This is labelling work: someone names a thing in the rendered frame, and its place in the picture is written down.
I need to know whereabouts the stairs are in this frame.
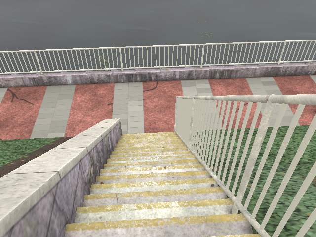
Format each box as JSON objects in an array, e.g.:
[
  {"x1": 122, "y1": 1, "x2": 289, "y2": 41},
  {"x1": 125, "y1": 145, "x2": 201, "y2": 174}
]
[{"x1": 64, "y1": 131, "x2": 261, "y2": 237}]

